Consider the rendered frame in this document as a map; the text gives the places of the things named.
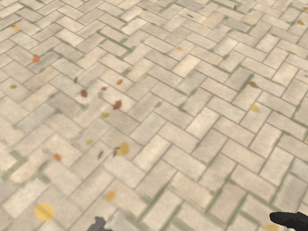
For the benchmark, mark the right robot hand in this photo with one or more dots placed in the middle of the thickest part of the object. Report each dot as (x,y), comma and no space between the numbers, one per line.
(296,221)

